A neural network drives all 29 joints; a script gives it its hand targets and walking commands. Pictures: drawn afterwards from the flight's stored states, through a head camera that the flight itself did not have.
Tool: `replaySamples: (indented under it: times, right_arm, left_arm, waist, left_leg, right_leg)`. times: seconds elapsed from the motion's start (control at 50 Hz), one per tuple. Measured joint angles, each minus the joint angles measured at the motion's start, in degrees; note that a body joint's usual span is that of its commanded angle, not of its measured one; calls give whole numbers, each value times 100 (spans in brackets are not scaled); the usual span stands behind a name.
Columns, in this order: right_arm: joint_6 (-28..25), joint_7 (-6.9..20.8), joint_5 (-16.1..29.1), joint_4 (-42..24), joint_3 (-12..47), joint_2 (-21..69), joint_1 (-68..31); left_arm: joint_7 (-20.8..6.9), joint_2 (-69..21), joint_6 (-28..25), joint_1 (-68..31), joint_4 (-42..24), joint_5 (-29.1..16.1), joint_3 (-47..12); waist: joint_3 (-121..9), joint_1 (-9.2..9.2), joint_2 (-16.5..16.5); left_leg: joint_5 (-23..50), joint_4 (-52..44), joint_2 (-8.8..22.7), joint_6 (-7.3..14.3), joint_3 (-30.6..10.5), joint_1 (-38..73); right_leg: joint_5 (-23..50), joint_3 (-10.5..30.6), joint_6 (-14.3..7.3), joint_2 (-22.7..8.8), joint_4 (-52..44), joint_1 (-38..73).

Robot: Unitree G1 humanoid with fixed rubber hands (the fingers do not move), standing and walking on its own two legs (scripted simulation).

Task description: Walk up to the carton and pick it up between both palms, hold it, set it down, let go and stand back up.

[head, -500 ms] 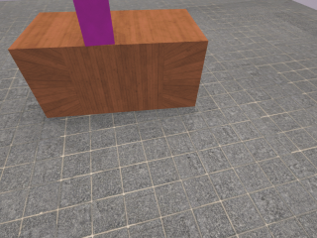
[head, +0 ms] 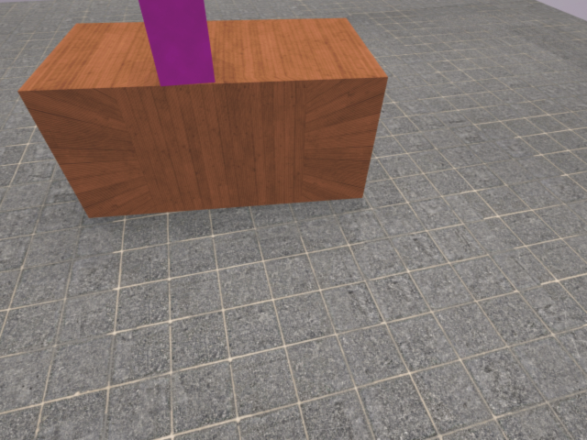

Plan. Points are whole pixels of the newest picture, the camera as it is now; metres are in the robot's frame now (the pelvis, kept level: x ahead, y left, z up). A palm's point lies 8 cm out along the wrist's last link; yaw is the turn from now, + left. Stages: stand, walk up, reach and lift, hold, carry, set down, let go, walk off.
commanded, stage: stand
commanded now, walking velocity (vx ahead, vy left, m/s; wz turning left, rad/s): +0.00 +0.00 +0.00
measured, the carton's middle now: (180, 31) +1.47 +0.41 +0.01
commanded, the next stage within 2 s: walk up in 0.26 s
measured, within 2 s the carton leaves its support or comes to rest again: neither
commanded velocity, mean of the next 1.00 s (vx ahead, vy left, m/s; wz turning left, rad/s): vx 0.27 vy -0.02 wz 0.15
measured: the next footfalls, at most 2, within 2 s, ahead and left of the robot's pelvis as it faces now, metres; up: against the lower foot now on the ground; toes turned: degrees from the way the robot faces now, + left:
left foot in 0.78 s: +0.07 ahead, +0.18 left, +0.00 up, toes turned +16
right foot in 1.30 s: +0.46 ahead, +0.06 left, +0.00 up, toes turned +3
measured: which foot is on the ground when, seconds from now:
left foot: down 0.00-0.48, up 0.50-0.76, down 0.78-1.00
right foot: down 0.00-0.74, up 0.76-1.00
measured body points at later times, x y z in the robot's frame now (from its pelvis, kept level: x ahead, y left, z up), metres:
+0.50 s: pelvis +0.00 +0.00 +0.00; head +0.01 +0.00 +0.45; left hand -0.02 +0.21 -0.16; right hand -0.03 -0.21 -0.17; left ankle +0.00 +0.12 -0.73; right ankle +0.00 -0.12 -0.74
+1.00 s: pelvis +0.12 +0.12 +0.01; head +0.12 +0.16 +0.46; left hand +0.17 +0.36 -0.15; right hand +0.05 -0.09 -0.13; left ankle +0.03 +0.17 -0.74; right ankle +0.22 -0.03 -0.63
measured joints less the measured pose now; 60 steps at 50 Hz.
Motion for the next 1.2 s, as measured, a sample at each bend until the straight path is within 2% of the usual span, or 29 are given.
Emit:
replaySamples:
  times: [0.46, 0.48, 0.52, 0.58, 0.62, 0.68, 0.74, 0.78, 0.8, 0.84, 0.88, 0.94, 1.0, 1.08, 1.16, 1.2]
  right_arm:
    - [-5, -4, 26, 14, 29, 35, 71]
    - [16, 16, 57, -66, 2, 18, 56]
    - [152, 148, 38, -238, -94, -41, 132]
    - [278, 353, -85, -519, -234, -197, 17]
    - [190, 437, -126, -761, -321, -299, -113]
    - [64, 490, -104, -1039, -378, -351, -198]
    - [-31, 469, -91, -1199, -362, -396, -185]
    - [-203, 410, -140, -1298, -363, -503, -112]
    - [-281, 367, -164, -1248, -359, -462, -100]
    - [-343, 325, -146, -993, -273, -317, 173]
    - [-324, 331, -118, -698, -184, -167, 587]
    - [-363, 340, -88, -411, -83, 75, 1105]
    - [-456, 328, -76, -311, -24, 259, 1428]
    - [-543, 241, -58, -301, 17, 341, 1634]
    - [-605, 121, -28, -313, 45, 305, 1664]
    - [-627, 78, -16, -292, 72, 287, 1663]
  left_arm:
    - [-14, -9, 7, -84, -56, -29, -43]
    - [-15, -3, 26, -109, -141, -35, -22]
    - [-15, 73, 13, -110, -325, 32, 127]
    - [63, 265, -76, -47, -426, 87, 276]
    - [81, 392, -146, 36, -351, 141, 341]
    - [33, 583, -227, 122, -207, 180, 418]
    - [-41, 707, -224, 104, -147, 201, 466]
    - [-107, 687, -206, 55, -188, 203, 410]
    - [-155, 693, -182, -20, -207, 194, 374]
    - [-283, 659, -140, -184, -265, 138, 328]
    - [-387, 577, -182, -354, -401, 110, 299]
    - [-478, 493, -196, -631, -625, 85, 284]
    - [-500, 446, -135, -878, -767, 30, 286]
    - [-507, 441, -20, -1078, -737, 4, 275]
    - [-546, 394, 23, -1390, -651, 11, 209]
    - [-548, 344, -7, -1623, -659, 28, 177]
  waist:
    - [60, -15, 9]
    - [107, -16, 17]
    - [40, 49, -13]
    - [-97, 197, -132]
    - [-192, 161, -187]
    - [-381, 51, -271]
    - [-476, -24, -348]
    - [-460, -117, -222]
    - [-383, -187, -257]
    - [-384, -299, -264]
    - [-437, -285, -170]
    - [-435, -292, -78]
    - [-305, -337, -28]
    - [-109, -425, -64]
    - [95, -546, -90]
    - [207, -609, -76]
  left_leg:
    - [-20, 22, 12, -8, 4, 64]
    - [-231, 222, 9, 18, 1, -87]
    - [-1005, 1425, -11, 80, 132, -681]
    - [-697, 3183, 86, 26, 360, -1613]
    - [-491, 3522, 241, -2, 423, -1901]
    - [-591, 2786, 464, -3, 522, -1718]
    - [-960, 1885, 529, 62, 775, -1160]
    - [-875, 1409, 486, 103, 838, -879]
    - [-843, 1707, 428, 164, 852, -1001]
    - [-1051, 1812, 296, 290, 809, -922]
    - [-986, 1238, 230, 342, 710, -498]
    - [-564, 89, 186, 339, 571, 234]
    - [-382, -664, 194, 319, 455, 764]
    - [-458, -1125, 232, 262, 466, 1295]
    - [-678, -1433, 272, 170, 537, 1781]
    - [-831, -1502, 302, 110, 534, 1983]
  right_leg:
    - [-5, 11, 4, 7, 5, 69]
    - [-55, -9, 4, -3, 113, -35]
    - [-277, -133, 8, -123, 282, -182]
    - [-243, -252, 91, -379, 151, -182]
    - [-20, -351, 211, -538, -71, -43]
    - [-100, -536, 349, -689, -235, 219]
    - [-711, -705, 279, -824, 211, 237]
    - [-1461, -702, -49, -854, 1424, -236]
    - [-1611, -468, -141, -824, 2354, -633]
    - [-1215, -171, -190, -621, 3739, -1301]
    - [-464, -268, -113, -525, 4352, -1816]
    - [406, -467, 26, -556, 4177, -2385]
    - [881, -496, 81, -559, 3839, -2870]
    - [1273, -637, 99, -504, 3338, -3265]
    - [1596, -932, 30, -366, 2162, -3138]
    - [1463, -1081, -30, -251, 1539, -2900]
